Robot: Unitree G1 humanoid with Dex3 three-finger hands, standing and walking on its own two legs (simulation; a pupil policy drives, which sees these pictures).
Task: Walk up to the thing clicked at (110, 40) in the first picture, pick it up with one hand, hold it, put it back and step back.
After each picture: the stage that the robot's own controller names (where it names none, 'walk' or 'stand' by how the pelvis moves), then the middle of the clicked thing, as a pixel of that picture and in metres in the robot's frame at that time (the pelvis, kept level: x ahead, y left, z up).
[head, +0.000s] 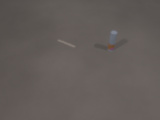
stand; (112, 41) +1.35 -0.34 -0.65
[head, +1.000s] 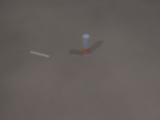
walk; (86, 45) +1.26 +0.04 -0.62
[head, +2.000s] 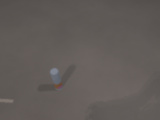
walk; (56, 79) +0.79 +0.28 -0.65
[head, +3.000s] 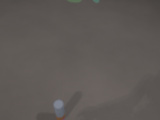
walk; (59, 111) +0.52 +0.19 -0.64
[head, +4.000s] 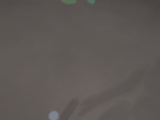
stand; out of the picture +0.45 +0.19 -0.65
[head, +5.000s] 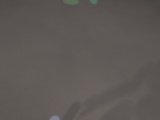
stand; out of the picture +0.41 +0.20 -0.65
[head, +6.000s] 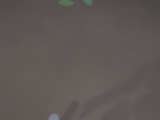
stand; out of the picture +0.44 +0.21 -0.66
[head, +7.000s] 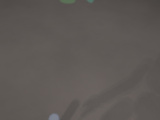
stand; out of the picture +0.43 +0.21 -0.66
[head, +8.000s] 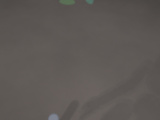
stand; out of the picture +0.43 +0.21 -0.66
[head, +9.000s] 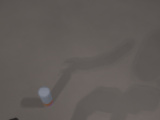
go down; (46, 97) +0.46 +0.20 -0.58
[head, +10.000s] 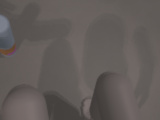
go down; (4, 39) +0.52 +0.23 -0.23
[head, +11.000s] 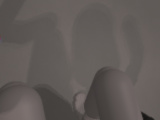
close in; out of the picture +0.51 +0.24 -0.21
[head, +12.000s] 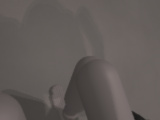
close; out of the picture +0.50 +0.28 -0.17
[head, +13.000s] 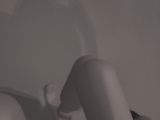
lift; out of the picture +0.48 +0.28 -0.18
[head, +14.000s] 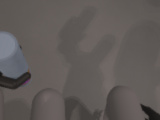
lift; (14, 65) +0.36 +0.22 -0.03
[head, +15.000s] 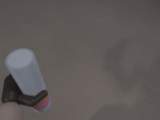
hold; (32, 85) +0.32 +0.17 +0.07
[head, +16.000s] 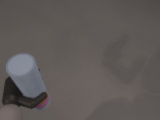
hold; (32, 86) +0.32 +0.17 +0.04
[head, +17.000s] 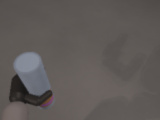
crouch; (38, 85) +0.33 +0.15 +0.03
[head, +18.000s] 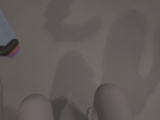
crouch; (0, 34) +0.48 +0.21 -0.04
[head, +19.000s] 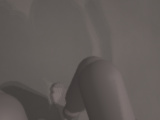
lower; out of the picture +0.48 +0.28 -0.19
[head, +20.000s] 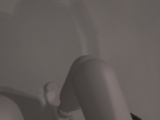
lower; out of the picture +0.49 +0.29 -0.18
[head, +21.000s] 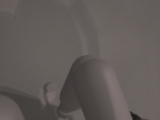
lower; out of the picture +0.49 +0.29 -0.18
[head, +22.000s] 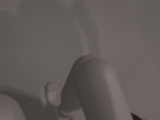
lower; out of the picture +0.49 +0.29 -0.18
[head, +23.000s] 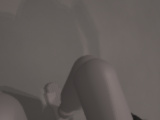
loosen; out of the picture +0.49 +0.27 -0.18
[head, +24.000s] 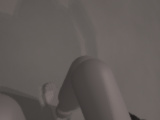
withdraw; out of the picture +0.49 +0.26 -0.19
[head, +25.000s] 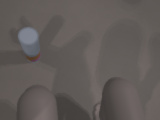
walk; (31, 47) +0.50 +0.19 -0.25
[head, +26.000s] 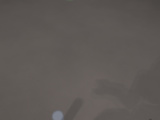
stand; out of the picture +0.43 +0.15 -0.59
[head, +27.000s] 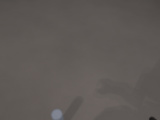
stand; out of the picture +0.44 +0.17 -0.60
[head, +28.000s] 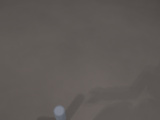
stand; (60, 117) +0.44 +0.16 -0.62
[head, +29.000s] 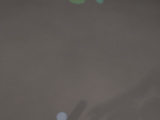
walk; out of the picture +0.44 +0.17 -0.66
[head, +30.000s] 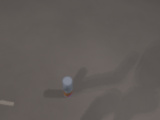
walk; (67, 87) +0.57 +0.09 -0.63
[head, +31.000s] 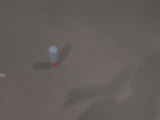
walk; (54, 58) +0.84 +0.20 -0.64
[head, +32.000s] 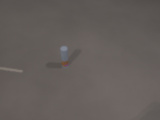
stand; (64, 57) +1.06 +0.17 -0.64
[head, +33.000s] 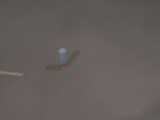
stand; (63, 59) +1.06 +0.20 -0.66
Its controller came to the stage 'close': yes
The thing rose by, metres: 0.69
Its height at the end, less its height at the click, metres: +0.00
